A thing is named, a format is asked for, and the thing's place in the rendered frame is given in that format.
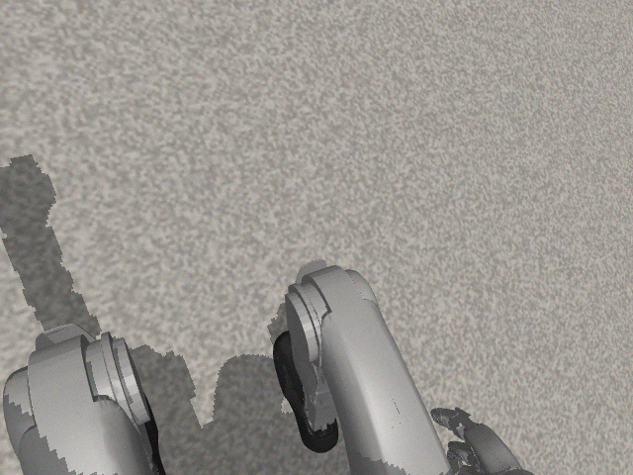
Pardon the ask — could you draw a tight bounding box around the right robot hand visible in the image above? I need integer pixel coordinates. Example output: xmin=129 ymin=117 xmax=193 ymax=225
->
xmin=430 ymin=407 xmax=523 ymax=475

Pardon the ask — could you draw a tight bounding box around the right robot foot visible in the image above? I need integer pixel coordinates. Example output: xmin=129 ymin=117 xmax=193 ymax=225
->
xmin=273 ymin=331 xmax=338 ymax=453

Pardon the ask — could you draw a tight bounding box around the left robot foot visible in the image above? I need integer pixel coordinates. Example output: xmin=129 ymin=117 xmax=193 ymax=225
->
xmin=144 ymin=394 xmax=166 ymax=475

